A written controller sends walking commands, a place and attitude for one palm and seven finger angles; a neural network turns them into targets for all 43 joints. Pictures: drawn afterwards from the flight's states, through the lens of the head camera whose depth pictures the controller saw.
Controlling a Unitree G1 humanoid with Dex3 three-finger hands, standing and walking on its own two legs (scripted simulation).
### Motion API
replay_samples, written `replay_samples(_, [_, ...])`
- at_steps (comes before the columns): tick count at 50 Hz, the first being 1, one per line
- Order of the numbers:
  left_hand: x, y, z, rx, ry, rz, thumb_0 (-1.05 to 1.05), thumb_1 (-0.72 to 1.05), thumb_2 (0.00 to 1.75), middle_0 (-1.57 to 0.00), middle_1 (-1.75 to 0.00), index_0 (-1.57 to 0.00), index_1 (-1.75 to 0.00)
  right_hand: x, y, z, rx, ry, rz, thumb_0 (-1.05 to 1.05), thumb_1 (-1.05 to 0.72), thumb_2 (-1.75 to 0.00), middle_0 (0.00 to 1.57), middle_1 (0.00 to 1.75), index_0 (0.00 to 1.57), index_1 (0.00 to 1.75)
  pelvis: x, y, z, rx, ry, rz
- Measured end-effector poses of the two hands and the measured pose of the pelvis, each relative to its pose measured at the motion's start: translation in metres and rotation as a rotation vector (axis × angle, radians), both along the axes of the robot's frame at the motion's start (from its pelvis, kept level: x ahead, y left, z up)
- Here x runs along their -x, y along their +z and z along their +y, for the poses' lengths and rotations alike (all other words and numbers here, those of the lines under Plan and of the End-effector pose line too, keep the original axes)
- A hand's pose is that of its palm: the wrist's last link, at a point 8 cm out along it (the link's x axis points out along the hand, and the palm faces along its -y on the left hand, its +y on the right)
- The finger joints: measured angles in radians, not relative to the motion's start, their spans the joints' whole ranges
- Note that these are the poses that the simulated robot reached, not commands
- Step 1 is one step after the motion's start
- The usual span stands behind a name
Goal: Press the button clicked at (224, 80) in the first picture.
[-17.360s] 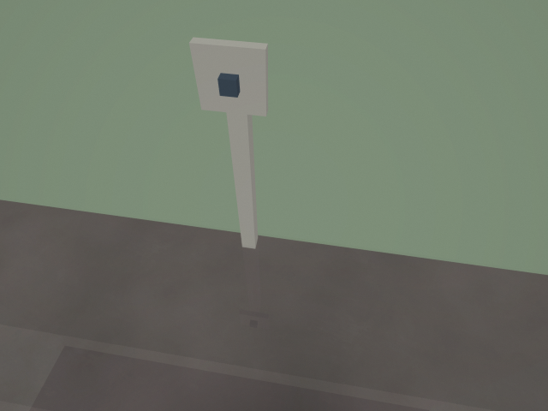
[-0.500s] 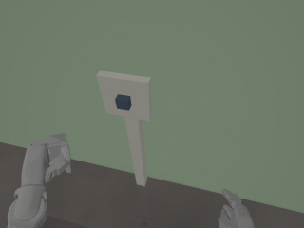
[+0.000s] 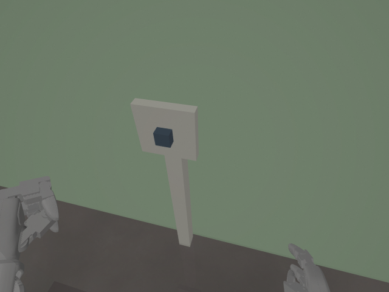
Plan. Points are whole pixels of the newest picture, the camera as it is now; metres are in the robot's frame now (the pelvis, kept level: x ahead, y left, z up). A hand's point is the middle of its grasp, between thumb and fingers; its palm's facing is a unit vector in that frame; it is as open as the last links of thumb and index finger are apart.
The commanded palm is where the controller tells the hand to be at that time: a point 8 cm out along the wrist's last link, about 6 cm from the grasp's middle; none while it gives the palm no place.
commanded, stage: draw the hand back to the body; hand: left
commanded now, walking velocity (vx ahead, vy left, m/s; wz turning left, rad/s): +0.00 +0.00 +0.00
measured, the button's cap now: (164, 136) +0.50 +0.17 +0.04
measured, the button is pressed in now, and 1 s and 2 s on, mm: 0 0 0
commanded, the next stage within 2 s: step back with the hand held close in 0.12 s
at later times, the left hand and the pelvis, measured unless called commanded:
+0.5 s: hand (62, 220) +0.17 +0.24 +0.14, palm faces +0.32 -0.83 -0.45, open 3.1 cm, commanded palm +0.10 +0.28 +0.17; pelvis -0.03 +0.01 +0.00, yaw -1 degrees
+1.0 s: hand (20, 263) +0.10 +0.25 +0.16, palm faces +0.41 -0.82 -0.41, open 3.1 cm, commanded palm +0.04 +0.30 +0.17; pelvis -0.09 +0.02 -0.02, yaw -1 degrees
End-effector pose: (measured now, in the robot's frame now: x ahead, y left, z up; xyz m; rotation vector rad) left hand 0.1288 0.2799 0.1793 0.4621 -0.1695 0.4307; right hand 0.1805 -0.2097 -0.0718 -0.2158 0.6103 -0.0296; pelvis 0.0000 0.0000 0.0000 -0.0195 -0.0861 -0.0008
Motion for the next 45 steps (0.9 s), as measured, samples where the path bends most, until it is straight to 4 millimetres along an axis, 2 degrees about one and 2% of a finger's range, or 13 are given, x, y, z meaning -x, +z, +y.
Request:
replay_samples(6, [0.001, -0.010, -0.003, 0.029, -0.007, 0.022, 0.01, 0.89, 0.90, -1.30, -1.50, -1.31, -1.50, 0.009, 0.001, -0.001, 0.006, -0.005, 0.002, 0.01, -0.90, -0.90, 0.20, 0.30, 0.20, 0.30, 0.006, 0.000, -0.002, -0.003, -0.004, -0.006])
replay_samples(13, [0.005, 0.001, -0.007, -0.001, -0.026, -0.019, 0.02, 0.89, 0.90, -1.30, -1.49, -1.31, -1.50, 0.020, -0.001, -0.003, 0.000, -0.016, -0.003, 0.01, -0.90, -0.90, 0.20, 0.30, 0.20, 0.30, 0.010, 0.000, -0.003, -0.003, -0.007, -0.017])
replay_samples(16, [0.002, 0.004, -0.001, -0.023, -0.019, -0.036, 0.01, 0.89, 0.90, -1.30, -1.49, -1.31, -1.50, 0.026, -0.002, -0.006, 0.003, -0.029, 0.024, 0.01, -0.90, -0.90, 0.20, 0.30, 0.20, 0.30, 0.014, 0.001, -0.004, 0.002, -0.005, 0.012])
replay_samples(20, [-0.005, -0.006, 0.005, -0.024, -0.027, 0.005, 0.01, 0.89, 0.90, -1.30, -1.50, -1.31, -1.50, 0.038, -0.003, -0.014, 0.027, -0.063, 0.078, 0.01, -0.90, -0.90, 0.20, 0.30, 0.20, 0.30, 0.022, 0.001, -0.001, 0.004, -0.011, 0.058])
replay_samples(25, [-0.006, -0.016, 0.000, -0.034, -0.101, 0.074, 0.01, 0.89, 0.90, -1.30, -1.49, -1.31, -1.50, 0.056, -0.006, -0.024, 0.062, -0.118, 0.133, 0.01, -0.90, -0.90, 0.20, 0.30, 0.20, 0.30, 0.029, 0.000, 0.007, -0.006, -0.014, 0.093])
replay_samples(29, [0.003, -0.006, 0.004, -0.089, -0.138, 0.057, 0.02, 0.89, 0.90, -1.30, -1.49, -1.31, -1.50, 0.066, -0.006, -0.026, 0.075, -0.154, 0.147, 0.01, -0.90, -0.90, 0.20, 0.30, 0.20, 0.30, 0.034, -0.003, 0.012, -0.009, -0.011, 0.098])
replay_samples(34, [0.020, 0.005, 0.017, -0.133, -0.118, -0.005, 0.01, 0.89, 0.90, -1.30, -1.49, -1.31, -1.50, 0.071, -0.003, -0.019, 0.070, -0.163, 0.119, 0.01, -0.90, -0.90, 0.20, 0.30, 0.20, 0.30, 0.046, -0.006, 0.017, -0.014, -0.014, 0.089])
replay_samples(39, [0.038, -0.003, 0.023, -0.114, -0.077, -0.029, 0.01, 0.89, 0.90, -1.30, -1.49, -1.31, -1.50, 0.074, -0.001, -0.008, 0.053, -0.137, 0.063, 0.01, -0.90, -0.90, 0.20, 0.30, 0.20, 0.30, 0.061, -0.011, 0.019, -0.023, -0.021, 0.076])
replay_samples(45, [0.057, -0.012, 0.016, -0.088, -0.068, -0.061, 0.01, 0.89, 0.90, -1.30, -1.49, -1.31, -1.50, 0.086, -0.002, -0.002, 0.054, -0.097, 0.038, 0.01, -0.90, -0.90, 0.20, 0.30, 0.20, 0.30, 0.079, -0.018, 0.016, -0.018, -0.016, 0.069])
